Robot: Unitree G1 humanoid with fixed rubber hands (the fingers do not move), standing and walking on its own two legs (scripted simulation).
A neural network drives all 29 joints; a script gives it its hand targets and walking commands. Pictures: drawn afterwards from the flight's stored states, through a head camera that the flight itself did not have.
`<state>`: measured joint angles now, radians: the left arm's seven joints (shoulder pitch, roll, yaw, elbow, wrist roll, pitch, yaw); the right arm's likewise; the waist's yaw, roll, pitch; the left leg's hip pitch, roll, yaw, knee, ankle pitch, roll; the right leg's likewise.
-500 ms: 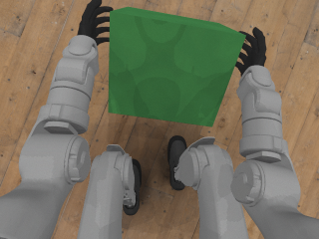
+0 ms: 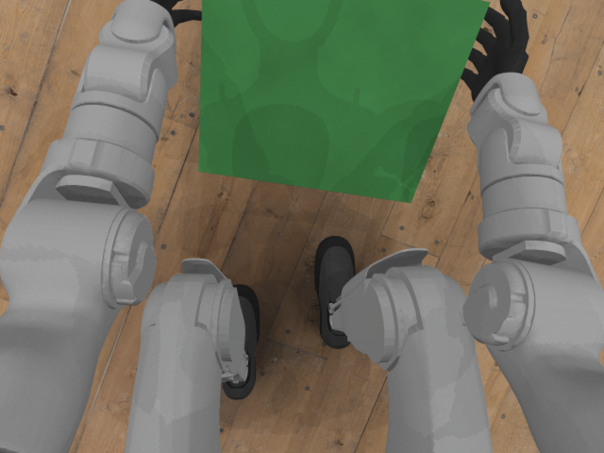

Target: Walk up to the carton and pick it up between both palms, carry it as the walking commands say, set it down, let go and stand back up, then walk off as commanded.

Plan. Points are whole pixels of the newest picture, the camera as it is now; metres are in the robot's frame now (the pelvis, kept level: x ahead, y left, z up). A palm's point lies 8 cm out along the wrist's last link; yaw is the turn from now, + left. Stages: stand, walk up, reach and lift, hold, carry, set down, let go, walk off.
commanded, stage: set down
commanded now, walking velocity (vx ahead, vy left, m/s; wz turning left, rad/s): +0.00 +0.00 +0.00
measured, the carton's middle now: (321, 74) +0.54 -0.06 -0.24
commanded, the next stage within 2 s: none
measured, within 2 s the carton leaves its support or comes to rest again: neither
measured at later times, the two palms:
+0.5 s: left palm out of the picture +0.59 +0.11 -0.15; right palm (493, 60) +0.53 -0.24 -0.14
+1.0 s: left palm out of the picture +0.59 +0.11 -0.15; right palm (492, 57) +0.53 -0.24 -0.15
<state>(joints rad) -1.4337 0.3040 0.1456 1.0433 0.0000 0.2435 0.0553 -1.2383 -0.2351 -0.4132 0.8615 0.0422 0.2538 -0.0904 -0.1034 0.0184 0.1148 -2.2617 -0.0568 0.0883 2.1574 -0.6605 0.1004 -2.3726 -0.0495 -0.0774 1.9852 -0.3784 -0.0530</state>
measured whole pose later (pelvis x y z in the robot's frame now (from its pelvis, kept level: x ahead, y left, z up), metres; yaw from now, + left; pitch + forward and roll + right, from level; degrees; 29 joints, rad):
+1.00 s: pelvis +0.01 +0.00 -0.02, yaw +0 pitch +44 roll -2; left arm -1.47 0.26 0.31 0.97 0.16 0.21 -0.01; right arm -1.31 -0.26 -0.52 0.89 -0.01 0.23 0.01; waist -0.11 0.00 0.17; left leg -2.28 -0.07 0.09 2.24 -0.72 0.10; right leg -2.41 -0.02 -0.07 2.07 -0.43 -0.03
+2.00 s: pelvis +0.01 -0.01 -0.02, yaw +1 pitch +41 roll -3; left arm -1.41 0.39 -0.02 1.09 -0.11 0.08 0.06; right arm -1.35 -0.33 -0.30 1.13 0.18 0.03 -0.09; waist -0.12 -0.02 0.30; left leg -2.26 -0.08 0.06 2.25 -0.70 0.07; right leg -2.37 -0.03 -0.09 2.08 -0.42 -0.05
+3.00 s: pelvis +0.00 -0.02 +0.06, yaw +2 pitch +43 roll +1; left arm -1.42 0.54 0.08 1.07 -0.14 0.22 -0.07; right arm -1.15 -0.30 -0.29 0.80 0.19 0.21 -0.10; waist -0.15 0.03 0.09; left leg -2.09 -0.08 0.06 1.98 -0.65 0.05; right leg -2.21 0.00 -0.06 1.84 -0.39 -0.06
